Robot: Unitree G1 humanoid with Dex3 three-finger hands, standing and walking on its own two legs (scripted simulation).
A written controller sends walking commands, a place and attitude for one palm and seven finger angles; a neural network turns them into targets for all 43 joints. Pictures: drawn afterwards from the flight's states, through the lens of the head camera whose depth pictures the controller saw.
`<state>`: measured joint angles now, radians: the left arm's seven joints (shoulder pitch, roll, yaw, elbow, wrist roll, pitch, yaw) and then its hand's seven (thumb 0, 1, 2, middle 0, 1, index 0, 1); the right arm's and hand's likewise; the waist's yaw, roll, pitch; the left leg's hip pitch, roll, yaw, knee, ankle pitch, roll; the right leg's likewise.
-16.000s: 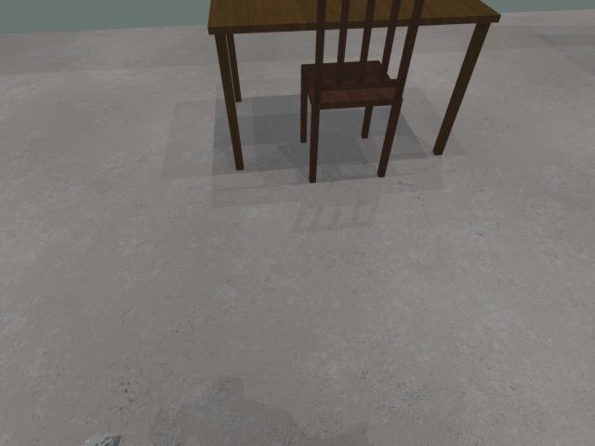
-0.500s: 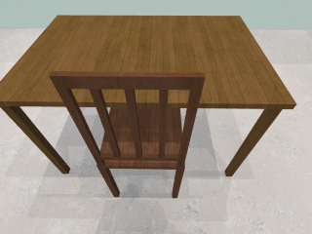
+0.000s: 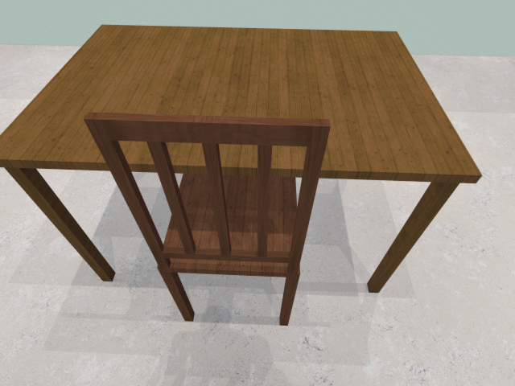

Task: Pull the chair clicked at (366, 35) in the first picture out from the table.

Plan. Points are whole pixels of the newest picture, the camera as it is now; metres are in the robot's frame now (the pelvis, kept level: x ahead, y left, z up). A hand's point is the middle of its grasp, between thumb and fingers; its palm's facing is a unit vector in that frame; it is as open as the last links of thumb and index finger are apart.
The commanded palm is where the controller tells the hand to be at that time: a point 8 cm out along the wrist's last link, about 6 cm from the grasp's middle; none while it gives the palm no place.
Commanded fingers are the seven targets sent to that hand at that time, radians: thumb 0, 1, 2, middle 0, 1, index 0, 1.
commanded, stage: come to a stop and stand still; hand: left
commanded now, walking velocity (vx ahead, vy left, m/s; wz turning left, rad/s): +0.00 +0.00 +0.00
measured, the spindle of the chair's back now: (219, 208) +0.46 +0.12 -0.05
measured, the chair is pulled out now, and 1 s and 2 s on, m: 0.00 0.00 0.00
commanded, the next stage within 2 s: look again from close up in 0.46 s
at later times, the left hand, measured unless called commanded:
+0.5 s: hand out of the picture -0.03 +0.16 -0.17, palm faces +0.03 -0.98 -0.19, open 7.3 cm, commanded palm none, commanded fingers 0.00 0.90 0.90 -0.20 -0.30 -0.20 -0.30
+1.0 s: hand out of the picture -0.04 +0.16 -0.17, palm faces +0.04 -0.98 -0.18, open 7.3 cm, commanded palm none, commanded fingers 0.00 0.90 0.90 -0.20 -0.30 -0.20 -0.30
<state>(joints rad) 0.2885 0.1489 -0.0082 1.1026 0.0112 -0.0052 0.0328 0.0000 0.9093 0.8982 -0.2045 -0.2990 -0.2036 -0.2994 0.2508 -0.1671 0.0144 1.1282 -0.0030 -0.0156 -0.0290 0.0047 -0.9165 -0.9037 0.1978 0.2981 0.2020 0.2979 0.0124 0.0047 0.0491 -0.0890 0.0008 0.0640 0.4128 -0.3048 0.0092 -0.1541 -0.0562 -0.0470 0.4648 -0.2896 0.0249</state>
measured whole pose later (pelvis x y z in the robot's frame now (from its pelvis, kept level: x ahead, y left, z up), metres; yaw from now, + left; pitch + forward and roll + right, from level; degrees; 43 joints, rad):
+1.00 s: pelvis -0.02 +0.00 +0.00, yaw +0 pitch -1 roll +1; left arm 0.31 0.13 0.00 1.10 0.01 -0.01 0.03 0.00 0.91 0.90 -0.20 -0.30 -0.20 -0.30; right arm 0.29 -0.13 0.02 1.14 0.00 -0.02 -0.03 0.00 -0.91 -0.90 0.20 0.30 0.20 0.30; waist 0.01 -0.01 0.05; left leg -0.13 0.01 0.07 0.42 -0.27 0.01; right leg -0.19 -0.05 -0.05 0.46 -0.25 0.02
